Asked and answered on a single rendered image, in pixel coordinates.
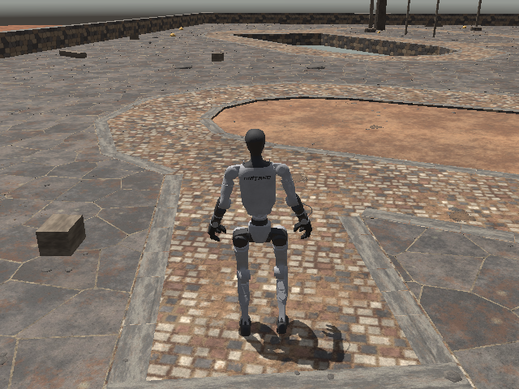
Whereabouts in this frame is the right robot forearm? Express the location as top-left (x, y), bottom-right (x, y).
top-left (292, 194), bottom-right (309, 224)

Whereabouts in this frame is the left robot hand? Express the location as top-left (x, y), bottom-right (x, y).
top-left (208, 224), bottom-right (226, 242)

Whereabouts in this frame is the robot left upper arm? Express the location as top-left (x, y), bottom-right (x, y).
top-left (218, 165), bottom-right (240, 210)

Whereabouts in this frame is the left robot forearm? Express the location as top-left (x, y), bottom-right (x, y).
top-left (210, 197), bottom-right (226, 228)

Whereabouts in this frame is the robot left thigh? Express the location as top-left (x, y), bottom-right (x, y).
top-left (232, 227), bottom-right (251, 284)

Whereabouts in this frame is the right robot hand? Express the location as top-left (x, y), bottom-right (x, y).
top-left (294, 220), bottom-right (312, 239)

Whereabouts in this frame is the robot right upper arm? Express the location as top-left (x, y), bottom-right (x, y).
top-left (273, 163), bottom-right (299, 207)

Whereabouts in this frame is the robot torso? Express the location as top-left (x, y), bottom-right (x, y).
top-left (238, 159), bottom-right (276, 243)

